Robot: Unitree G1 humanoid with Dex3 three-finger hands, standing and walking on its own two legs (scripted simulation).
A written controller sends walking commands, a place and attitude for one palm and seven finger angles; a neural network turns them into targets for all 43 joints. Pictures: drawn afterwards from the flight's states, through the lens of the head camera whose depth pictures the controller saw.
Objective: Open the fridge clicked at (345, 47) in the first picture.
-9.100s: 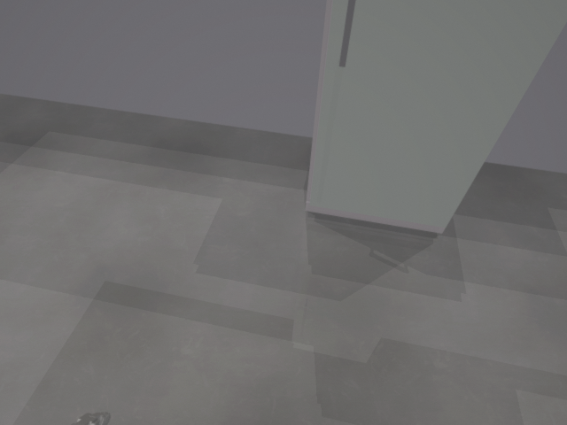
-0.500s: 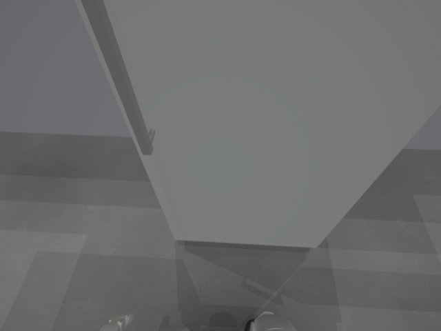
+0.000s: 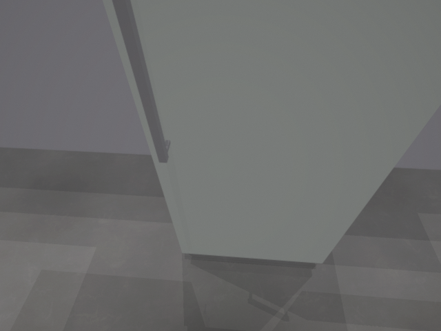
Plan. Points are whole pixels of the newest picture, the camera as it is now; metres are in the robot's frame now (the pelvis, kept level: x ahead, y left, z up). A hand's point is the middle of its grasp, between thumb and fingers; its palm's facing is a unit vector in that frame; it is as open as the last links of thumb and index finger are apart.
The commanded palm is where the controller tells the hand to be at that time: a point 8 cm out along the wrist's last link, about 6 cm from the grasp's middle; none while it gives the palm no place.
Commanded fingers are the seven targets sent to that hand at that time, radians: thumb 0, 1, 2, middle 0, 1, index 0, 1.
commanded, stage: come to a stop and stand still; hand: left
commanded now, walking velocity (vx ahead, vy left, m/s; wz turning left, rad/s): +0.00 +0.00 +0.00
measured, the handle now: (142, 60) +0.49 +0.17 +0.24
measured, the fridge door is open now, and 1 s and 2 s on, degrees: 0 0 0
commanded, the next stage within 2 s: look again from close up in 1.00 s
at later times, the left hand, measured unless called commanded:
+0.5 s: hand out of the picture +0.05 +0.20 -0.16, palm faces -0.02 -0.97 -0.23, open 7.4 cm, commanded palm none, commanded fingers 0.00 0.90 0.90 -0.20 -0.30 -0.20 -0.30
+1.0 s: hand out of the picture +0.03 +0.19 -0.17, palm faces -0.02 -0.98 -0.21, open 7.4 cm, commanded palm none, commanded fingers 0.00 0.90 0.90 -0.20 -0.30 -0.20 -0.30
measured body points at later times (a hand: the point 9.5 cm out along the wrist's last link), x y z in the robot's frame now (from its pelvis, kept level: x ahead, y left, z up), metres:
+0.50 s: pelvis +0.00 +0.01 +0.00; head +0.01 +0.00 +0.45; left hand +0.05 +0.25 -0.15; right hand -0.01 -0.21 -0.16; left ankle +0.01 +0.12 -0.74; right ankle +0.01 -0.11 -0.74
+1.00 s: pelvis +0.02 +0.01 +0.00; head +0.03 +0.01 +0.45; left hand +0.04 +0.24 -0.15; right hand +0.05 -0.22 -0.15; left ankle +0.01 +0.12 -0.74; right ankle +0.01 -0.11 -0.74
